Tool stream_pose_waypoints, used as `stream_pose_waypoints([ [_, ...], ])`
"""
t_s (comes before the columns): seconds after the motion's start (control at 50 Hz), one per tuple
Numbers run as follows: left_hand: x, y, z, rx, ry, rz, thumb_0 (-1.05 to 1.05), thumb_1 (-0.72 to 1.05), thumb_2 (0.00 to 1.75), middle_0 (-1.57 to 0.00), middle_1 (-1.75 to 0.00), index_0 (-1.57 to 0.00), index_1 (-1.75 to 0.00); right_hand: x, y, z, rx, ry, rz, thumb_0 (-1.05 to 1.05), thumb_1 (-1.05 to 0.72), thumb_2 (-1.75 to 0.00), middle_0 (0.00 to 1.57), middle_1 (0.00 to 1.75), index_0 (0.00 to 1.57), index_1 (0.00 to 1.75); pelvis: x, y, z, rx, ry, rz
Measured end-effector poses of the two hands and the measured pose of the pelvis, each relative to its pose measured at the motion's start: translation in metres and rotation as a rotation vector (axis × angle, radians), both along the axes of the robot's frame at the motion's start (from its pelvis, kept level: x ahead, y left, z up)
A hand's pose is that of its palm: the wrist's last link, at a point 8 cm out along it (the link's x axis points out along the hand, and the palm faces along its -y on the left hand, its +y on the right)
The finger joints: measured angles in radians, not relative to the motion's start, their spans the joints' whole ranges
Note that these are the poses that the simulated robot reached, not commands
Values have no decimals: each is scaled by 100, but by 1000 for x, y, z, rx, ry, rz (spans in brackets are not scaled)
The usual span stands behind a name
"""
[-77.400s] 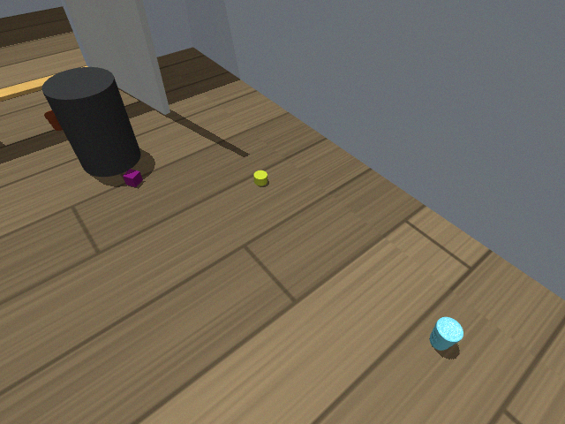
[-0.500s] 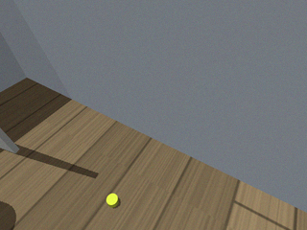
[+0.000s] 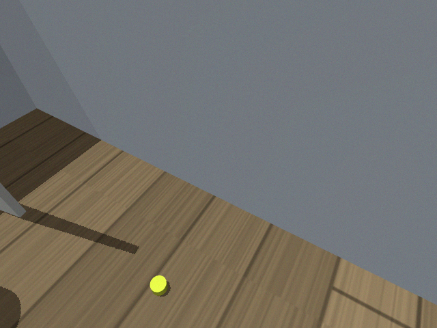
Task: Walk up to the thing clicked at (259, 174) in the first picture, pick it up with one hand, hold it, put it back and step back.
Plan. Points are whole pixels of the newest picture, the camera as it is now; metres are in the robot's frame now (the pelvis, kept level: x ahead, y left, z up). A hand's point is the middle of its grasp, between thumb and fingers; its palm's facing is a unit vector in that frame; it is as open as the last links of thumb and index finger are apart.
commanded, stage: stand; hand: left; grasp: from above
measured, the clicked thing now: (159, 285) +0.46 +0.27 -0.76
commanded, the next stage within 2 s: step back in 0.34 s
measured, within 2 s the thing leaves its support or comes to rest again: neither
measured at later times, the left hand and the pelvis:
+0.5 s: hand out of the picture +0.07 +0.26 -0.16, palm faces +0.00 -0.93 -0.37, open 7.3 cm; pelvis -0.02 +0.00 -0.01, yaw +0 degrees
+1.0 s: hand out of the picture +0.05 +0.31 -0.18, palm faces -0.09 -0.93 -0.34, open 7.3 cm; pelvis -0.08 +0.06 -0.02, yaw -4 degrees
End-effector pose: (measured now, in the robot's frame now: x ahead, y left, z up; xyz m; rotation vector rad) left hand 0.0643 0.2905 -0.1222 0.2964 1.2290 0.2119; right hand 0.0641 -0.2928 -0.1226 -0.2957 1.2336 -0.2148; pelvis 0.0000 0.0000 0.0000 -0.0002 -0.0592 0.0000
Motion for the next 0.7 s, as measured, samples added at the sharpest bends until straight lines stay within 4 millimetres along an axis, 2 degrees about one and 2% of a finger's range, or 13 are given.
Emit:
stream_pose_waypoints([
  [0.38,5,0,1,4,-5,5,0,91,90,-21,-30,-20,-30,-2,-5,-2,5,19,0,1,-90,-90,20,30,20,30,1,-4,-1,1,16,0],
  [0.56,-1,20,-5,52,-3,-5,0,91,90,-21,-30,-21,-30,-8,-19,-8,-38,29,6,1,-90,-90,20,30,20,30,-25,-1,-13,-17,34,-1],
  [0.62,-1,29,-9,55,-15,-22,0,91,90,-21,-30,-21,-30,-15,-18,-7,-61,32,5,1,-90,-90,20,30,20,30,-31,9,-18,-12,31,-5],
  [0.7,9,46,-19,40,-55,-43,1,91,90,-21,-30,-21,-30,-32,-6,-4,-89,34,-1,1,-90,-90,20,30,20,30,-37,28,-26,-18,47,4],
])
